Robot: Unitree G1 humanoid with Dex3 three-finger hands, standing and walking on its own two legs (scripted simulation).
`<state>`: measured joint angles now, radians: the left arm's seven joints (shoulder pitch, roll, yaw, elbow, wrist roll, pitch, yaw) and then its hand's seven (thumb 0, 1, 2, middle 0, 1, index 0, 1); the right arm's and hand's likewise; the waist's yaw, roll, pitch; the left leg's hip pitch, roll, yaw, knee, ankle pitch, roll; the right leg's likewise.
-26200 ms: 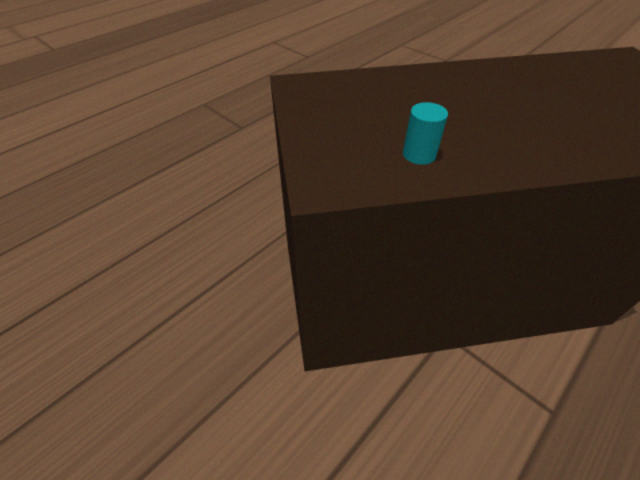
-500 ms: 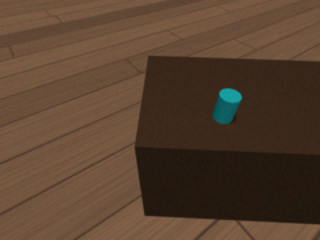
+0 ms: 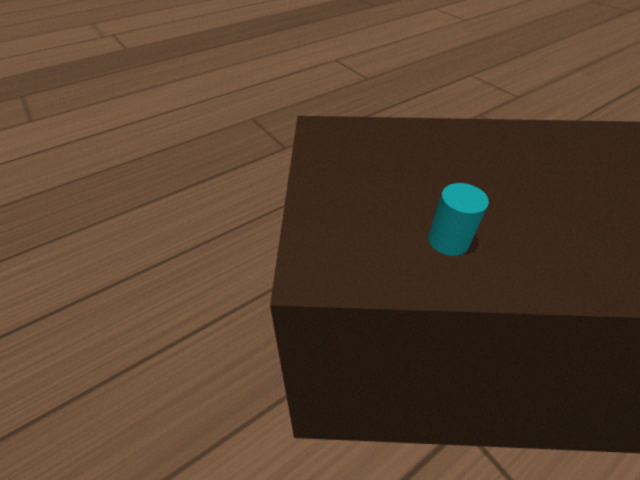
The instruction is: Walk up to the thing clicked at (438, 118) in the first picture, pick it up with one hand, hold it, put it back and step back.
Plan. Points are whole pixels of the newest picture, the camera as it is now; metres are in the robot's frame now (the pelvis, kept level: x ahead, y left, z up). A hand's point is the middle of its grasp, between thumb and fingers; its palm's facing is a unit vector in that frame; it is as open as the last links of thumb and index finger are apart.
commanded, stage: home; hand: right
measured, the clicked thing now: (456, 220) +0.50 -0.21 +0.02
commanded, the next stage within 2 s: stand in 0.24 s
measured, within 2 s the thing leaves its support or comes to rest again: neither
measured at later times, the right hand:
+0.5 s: hand out of the picture +0.05 -0.26 -0.16, palm faces -0.04 +0.93 -0.36, open 16.0 cm
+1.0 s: hand out of the picture +0.07 -0.26 -0.16, palm faces -0.04 +0.94 -0.35, open 7.5 cm
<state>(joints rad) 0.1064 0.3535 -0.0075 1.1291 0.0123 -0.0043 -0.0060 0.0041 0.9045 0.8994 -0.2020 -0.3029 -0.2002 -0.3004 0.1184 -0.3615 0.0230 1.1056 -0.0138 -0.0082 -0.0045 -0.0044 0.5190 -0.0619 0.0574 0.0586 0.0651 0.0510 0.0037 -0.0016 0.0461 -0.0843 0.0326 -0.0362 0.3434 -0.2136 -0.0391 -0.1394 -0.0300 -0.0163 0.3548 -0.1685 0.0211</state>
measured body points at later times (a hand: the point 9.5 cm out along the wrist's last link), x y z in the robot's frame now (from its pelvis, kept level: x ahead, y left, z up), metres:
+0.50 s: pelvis +0.00 +0.00 +0.00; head +0.00 +0.00 +0.45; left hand +0.06 +0.30 -0.13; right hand +0.05 -0.31 -0.13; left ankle -0.01 +0.15 -0.75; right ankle +0.02 -0.13 -0.75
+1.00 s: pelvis +0.00 -0.01 +0.00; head +0.01 -0.01 +0.45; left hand +0.07 +0.30 -0.13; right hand +0.07 -0.31 -0.13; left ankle -0.01 +0.15 -0.75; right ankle +0.02 -0.13 -0.75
